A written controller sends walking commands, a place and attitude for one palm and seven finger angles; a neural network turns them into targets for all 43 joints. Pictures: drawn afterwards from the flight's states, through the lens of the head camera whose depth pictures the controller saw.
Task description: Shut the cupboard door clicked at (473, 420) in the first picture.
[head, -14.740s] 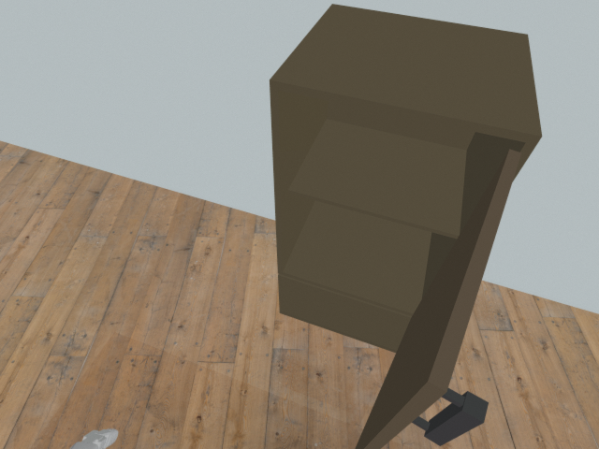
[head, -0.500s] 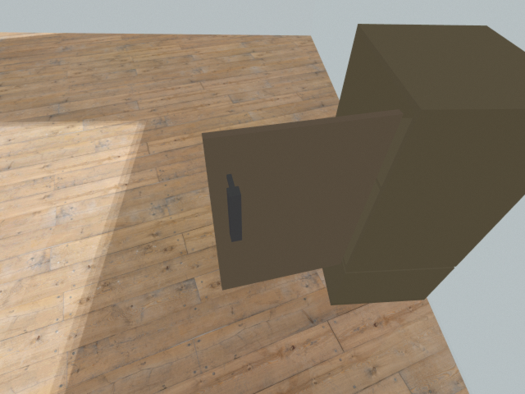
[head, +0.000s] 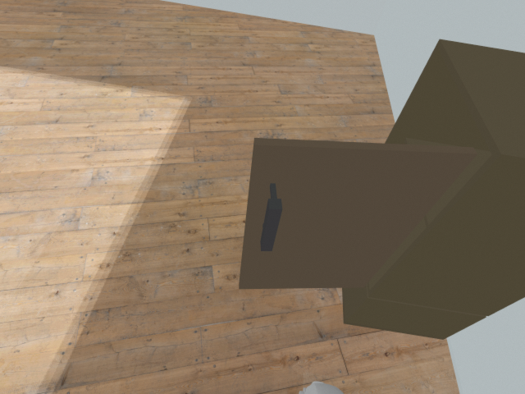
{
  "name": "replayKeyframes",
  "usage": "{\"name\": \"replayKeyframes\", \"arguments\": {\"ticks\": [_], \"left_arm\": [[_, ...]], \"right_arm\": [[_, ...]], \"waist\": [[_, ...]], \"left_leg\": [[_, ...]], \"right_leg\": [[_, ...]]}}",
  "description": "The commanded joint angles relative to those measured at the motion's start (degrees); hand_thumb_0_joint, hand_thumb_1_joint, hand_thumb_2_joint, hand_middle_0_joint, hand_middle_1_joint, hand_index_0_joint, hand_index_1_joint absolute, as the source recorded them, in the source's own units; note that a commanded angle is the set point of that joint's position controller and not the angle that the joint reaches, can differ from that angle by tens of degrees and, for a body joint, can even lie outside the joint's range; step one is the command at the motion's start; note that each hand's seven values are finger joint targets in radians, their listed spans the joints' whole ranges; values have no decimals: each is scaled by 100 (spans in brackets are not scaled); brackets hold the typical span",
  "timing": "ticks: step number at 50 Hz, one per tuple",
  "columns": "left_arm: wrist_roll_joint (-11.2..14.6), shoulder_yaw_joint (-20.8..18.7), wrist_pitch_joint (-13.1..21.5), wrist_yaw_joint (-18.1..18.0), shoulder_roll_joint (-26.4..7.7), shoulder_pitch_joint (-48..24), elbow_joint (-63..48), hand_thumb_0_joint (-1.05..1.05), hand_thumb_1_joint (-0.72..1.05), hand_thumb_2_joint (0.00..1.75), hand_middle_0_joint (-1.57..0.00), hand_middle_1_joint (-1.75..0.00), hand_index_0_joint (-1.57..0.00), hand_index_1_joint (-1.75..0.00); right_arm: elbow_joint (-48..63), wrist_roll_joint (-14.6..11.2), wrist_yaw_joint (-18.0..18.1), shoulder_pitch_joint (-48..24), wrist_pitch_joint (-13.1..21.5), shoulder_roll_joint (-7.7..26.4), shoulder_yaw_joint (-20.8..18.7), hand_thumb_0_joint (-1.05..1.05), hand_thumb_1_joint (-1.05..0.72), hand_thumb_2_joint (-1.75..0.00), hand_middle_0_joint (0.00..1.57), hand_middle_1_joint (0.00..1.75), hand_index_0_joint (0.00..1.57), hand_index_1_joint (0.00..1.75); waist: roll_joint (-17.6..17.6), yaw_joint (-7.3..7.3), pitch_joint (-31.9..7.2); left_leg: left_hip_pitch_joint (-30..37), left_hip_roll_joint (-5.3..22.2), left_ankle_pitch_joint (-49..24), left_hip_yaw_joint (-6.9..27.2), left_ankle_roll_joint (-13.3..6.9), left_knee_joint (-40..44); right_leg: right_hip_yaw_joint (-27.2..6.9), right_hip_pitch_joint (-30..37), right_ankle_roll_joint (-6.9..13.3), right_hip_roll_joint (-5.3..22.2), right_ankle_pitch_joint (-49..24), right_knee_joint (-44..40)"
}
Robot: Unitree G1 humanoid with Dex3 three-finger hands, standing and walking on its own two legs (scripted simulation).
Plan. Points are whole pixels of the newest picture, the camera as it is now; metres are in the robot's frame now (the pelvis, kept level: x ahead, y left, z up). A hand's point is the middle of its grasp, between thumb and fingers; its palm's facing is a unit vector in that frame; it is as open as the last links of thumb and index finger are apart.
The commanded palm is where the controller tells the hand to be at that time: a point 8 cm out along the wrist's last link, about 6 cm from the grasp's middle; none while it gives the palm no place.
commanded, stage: shuffle to correct the standing spot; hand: left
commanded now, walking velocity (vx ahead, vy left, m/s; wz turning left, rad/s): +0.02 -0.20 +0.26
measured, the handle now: (269, 218) +0.45 +0.01 -0.05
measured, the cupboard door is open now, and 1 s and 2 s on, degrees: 100 100 100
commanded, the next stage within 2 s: come to a stop and stand still in 1.18 s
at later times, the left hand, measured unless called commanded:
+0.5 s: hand out of the picture +0.05 +0.10 -0.21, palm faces +0.10 -0.99 -0.13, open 7.3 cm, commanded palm none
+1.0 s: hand out of the picture +0.09 +0.01 -0.18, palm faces +0.06 -0.97 -0.22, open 7.4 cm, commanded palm none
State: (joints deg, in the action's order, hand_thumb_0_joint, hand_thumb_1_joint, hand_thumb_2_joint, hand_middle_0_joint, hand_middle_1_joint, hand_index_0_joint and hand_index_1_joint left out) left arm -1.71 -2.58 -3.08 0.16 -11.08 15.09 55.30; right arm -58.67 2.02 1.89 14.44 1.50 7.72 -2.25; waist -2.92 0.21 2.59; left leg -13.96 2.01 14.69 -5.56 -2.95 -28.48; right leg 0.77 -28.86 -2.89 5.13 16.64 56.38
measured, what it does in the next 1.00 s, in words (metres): steps to the right: right foot, then left foot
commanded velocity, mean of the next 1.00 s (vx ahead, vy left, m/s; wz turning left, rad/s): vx -0.02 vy -0.20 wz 0.03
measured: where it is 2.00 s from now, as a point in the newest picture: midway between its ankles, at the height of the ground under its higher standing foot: outside the picture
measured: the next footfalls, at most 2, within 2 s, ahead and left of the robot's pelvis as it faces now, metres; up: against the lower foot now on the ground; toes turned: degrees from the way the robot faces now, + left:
right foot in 0.20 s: +0.11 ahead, -0.20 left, +0.00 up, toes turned -1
left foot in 0.44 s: +0.08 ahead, +0.00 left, +0.00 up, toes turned +11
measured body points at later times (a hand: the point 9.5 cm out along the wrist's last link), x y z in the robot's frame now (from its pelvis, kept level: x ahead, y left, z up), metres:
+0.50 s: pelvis +0.04 -0.07 -0.02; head +0.06 -0.03 +0.43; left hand +0.05 +0.15 -0.19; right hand +0.09 -0.32 -0.15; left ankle +0.04 -0.01 -0.74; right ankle +0.05 -0.21 -0.71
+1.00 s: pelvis +0.02 -0.18 -0.01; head +0.06 -0.18 +0.44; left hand +0.08 +0.07 -0.16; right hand +0.05 -0.45 -0.16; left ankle +0.01 -0.07 -0.68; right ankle +0.04 -0.31 -0.74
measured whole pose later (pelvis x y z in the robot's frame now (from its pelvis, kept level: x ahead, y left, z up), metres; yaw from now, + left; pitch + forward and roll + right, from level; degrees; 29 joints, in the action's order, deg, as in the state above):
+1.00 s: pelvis +0.02 -0.18 -0.01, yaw +3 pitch -1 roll -2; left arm -2.1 -3.0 -3.9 -0.6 -10.1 10.5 53.2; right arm -60.6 1.2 2.9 12.3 -3.4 13.3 -5.9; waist 1.9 -1.2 4.9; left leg -27.6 3.7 32.1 -2.2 0.5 -61.7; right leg 4.1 -15.0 -0.4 1.4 15.5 31.2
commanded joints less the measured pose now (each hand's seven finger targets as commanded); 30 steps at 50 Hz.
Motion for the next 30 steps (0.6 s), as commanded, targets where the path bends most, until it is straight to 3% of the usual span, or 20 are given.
{"name": "replayKeyframes", "arguments": {"ticks": [1, 5, 7, 8, 9, 10, 11, 12, 13, 15, 17, 19, 20, 21, 22, 23, 25, 27, 29, 30], "left_arm": [[14, -42, 62, -6, -160, 54, -359, 0, 90, 90, -20, -30, -20, -30], [34, -76, 80, 4, -196, -86, -498, 0, 90, 90, -20, -30, -20, -30], [46, -115, 125, -8, -268, 404, -393, 0, 90, 90, -20, -30, -20, -30], [30, -129, 163, -35, -407, 624, -286, 0, 90, 90, -20, -30, -20, -30], [3, -161, 204, -79, -663, 835, -254, 0, 90, 90, -20, -30, -20, -30], [-25, -192, 201, -133, -956, 837, -247, 0, 90, 90, -20, -30, -20, -30], [-42, -148, 170, -137, -969, 847, -323, 0, 90, 90, -20, -30, -20, -30], [-44, -193, 195, -139, -977, 728, -303, 0, 90, 90, -20, -30, -20, -30], [-28, -184, 150, -179, -840, 486, -348, 0, 90, 90, -20, -30, -20, -30], [-64, -112, 112, -216, -583, 54, -479, 0, 90, 90, -20, -30, -20, -30], [-66, -94, 92, -219, -631, 89, -467, 0, 90, 90, -20, -30, -20, -30], [12, -90, 40, -214, -582, 27, -434, 0, 90, 90, -20, -30, -20, -30], [59, -63, 5, -178, -476, 106, -424, 0, 90, 90, -20, -30, -20, -30], [81, -19, 1, -137, -177, 318, -476, 0, 90, 90, -20, -30, -20, -30], [63, -25, -1, -117, -188, 243, -601, 0, 90, 90, -20, -30, -20, -30], [-7, -65, -51, -127, -391, 86, -682, 0, 90, 90, -20, -30, -20, -30], [2, -172, -30, -74, -500, 47, -493, 0, 90, 90, -20, -30, -20, -30], [43, -180, -64, -25, -415, 201, -339, 0, 90, 90, -20, -30, -20, -30], [62, -167, -97, -10, -321, 160, -316, 0, 90, 90, -20, -30, -20, -30], [69, -161, -117, -12, -284, 102, -320, 0, 90, 90, -20, -30, -20, -30]], "right_arm": [[195, -11, 43, 421, -8, 1261, -358, 0, -90, -90, 20, 30, 20, 30], [234, 22, 20, 305, -110, 1370, -451, 0, -90, -90, 20, 30, 20, 30], [259, 11, 21, 151, -166, 1384, -478, 0, -90, -90, 20, 30, 20, 30], [226, -1, 1, 224, -178, 1241, -464, 0, -90, -90, 20, 30, 20, 30], [221, -41, -16, 400, -183, 968, -406, 0, -90, -90, 20, 30, 20, 30], [293, -66, -27, 493, -199, 517, -304, 0, -90, -90, 20, 30, 20, 30], [400, -69, -7, 246, -245, 490, -268, 0, -90, -90, 20, 30, 20, 30], [392, -63, 23, 151, -312, 585, -294, 0, -90, -90, 20, 30, 20, 30], [397, -71, 46, 193, -327, 697, -318, 0, -90, -90, 20, 30, 20, 30], [267, -84, 12, 250, -291, 646, -283, 0, -90, -90, 20, 30, 20, 30], [246, -87, 17, 295, -302, 473, -228, 0, -90, -90, 20, 30, 20, 30], [92, -73, 42, 703, -267, 429, -182, 0, -90, -90, 20, 30, 20, 30], [23, -69, 56, 846, -238, 543, -180, 0, -90, -90, 20, 30, 20, 30], [36, -13, 73, 1021, -172, 983, -253, 0, -90, -90, 20, 30, 20, 30], [133, 20, 98, 1055, -180, 1484, -354, 0, -90, -90, 20, 30, 20, 30], [106, -2, 131, 1062, -139, 1627, -363, 0, -90, -90, 20, 30, 20, 30], [188, -4, 178, 384, -102, 1294, -270, 0, -90, -90, 20, 30, 20, 30], [249, -31, 191, 118, -63, 1194, -243, 0, -90, -90, 20, 30, 20, 30], [195, -36, 185, 180, -67, 1204, -269, 0, -90, -90, 20, 30, 20, 30], [152, -40, 182, 245, -78, 1213, -290, 0, -90, -90, 20, 30, 20, 30]], "waist": [[977, -197, -110], [1227, -223, -3], [1008, 9, -242], [729, 63, -290], [-30, 99, -405], [-1103, 71, -395], [-878, 184, -287], [-1789, 192, -356], [-1807, 121, -328], [-817, -95, -197], [-636, -141, -180], [-385, -330, -271], [-108, -378, -233], [1155, -410, -260], [1759, -483, -105], [1504, -479, -60], [1270, -206, 201], [1046, -90, -69], [1009, -126, -152], [1020, -156, -196]], "left_leg": [[308, 1344, -1824, 1117, -613, 1209], [-101, 1347, -1057, 1361, -529, 1114], [-296, 1171, -735, 1361, -316, 600], [-497, 865, -571, 1133, -129, 202], [-972, 431, 182, 643, 73, -517], [-1637, -119, 1484, 36, 266, -1361], [-1540, -188, 2165, 176, 205, -2288], [-1645, -137, 2176, 279, 171, -2922], [-1655, -50, 2008, 308, 152, -3293], [-1392, 12, 1706, 224, 209, -3062], [-861, -63, 1383, 3, 258, -2151], [113, -61, 199, -93, 272, -618], [645, 152, -330, 162, 221, 107], [936, 1308, -746, 1753, -190, 811], [618, 2496, -1155, 3179, -858, 1362], [362, 2725, -1645, 3446, -1117, 1368], [138, 2143, -2293, 2261, -910, 1127], [350, 1754, -2927, 1360, -710, 947], [503, 1633, -3343, 942, -616, 843], [621, 1642, -3288, 940, -625, 843]], "right_leg": [[71, 121, -109, 28, -98, -907], [236, 839, -35, -123, 33, -1880], [386, 1660, 24, -274, -447, -2812], [388, 2137, 50, -277, -764, -3313], [-151, 2643, 246, 276, -928, -3589], [-951, 2845, 662, 1110, -1237, -3800], [-1041, 2235, 1007, 1358, -1080, -3950], [-1317, 1992, 1139, 1202, -923, -4242], [-1173, 1972, 1333, 1160, -900, -4197], [-480, 1751, 1404, 857, -1725, -3704], [-379, 1405, 1385, 792, -2013, -3521], [-251, 1033, 1118, 599, -1642, -3076], [-145, 671, 856, 399, -1108, -2659], [178, -8, 467, -117, 24, -1694], [199, -399, 245, -444, 1557, -409], [-287, -479, 226, -354, 1676, 450], [-524, -522, 116, -246, 933, 1088], [-436, -287, 19, -251, 491, 1110], [-302, -96, -38, -252, 469, 676], [-256, -41, -63, -250, 477, 431]]}}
